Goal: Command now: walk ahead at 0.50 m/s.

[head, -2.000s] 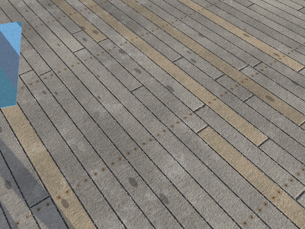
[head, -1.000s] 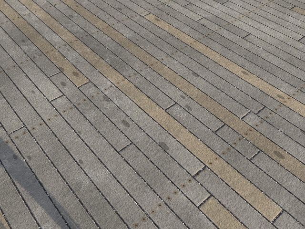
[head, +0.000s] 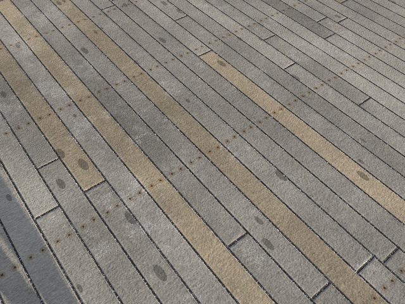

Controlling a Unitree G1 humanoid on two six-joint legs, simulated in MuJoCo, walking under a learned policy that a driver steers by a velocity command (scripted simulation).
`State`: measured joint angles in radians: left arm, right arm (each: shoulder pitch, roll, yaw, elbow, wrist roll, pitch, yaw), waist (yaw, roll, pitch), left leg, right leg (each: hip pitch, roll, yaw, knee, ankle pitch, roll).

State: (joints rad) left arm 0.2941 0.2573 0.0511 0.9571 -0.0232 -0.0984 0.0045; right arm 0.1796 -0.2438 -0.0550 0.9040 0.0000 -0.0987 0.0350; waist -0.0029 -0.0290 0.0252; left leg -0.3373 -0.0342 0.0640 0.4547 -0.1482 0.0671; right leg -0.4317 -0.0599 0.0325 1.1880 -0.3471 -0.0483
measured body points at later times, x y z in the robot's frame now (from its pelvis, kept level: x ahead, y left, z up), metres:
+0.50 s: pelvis +0.28 -0.06 -0.01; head +0.31 -0.06 +0.44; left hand +0.46 +0.19 -0.11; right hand +0.25 -0.32 -0.16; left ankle +0.09 +0.08 -0.67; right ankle +0.37 -0.15 -0.74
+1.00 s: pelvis +0.55 -0.02 -0.01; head +0.58 +0.00 +0.44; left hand +0.50 +0.25 -0.16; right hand +0.76 -0.25 -0.11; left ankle +0.67 +0.09 -0.74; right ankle +0.38 -0.15 -0.73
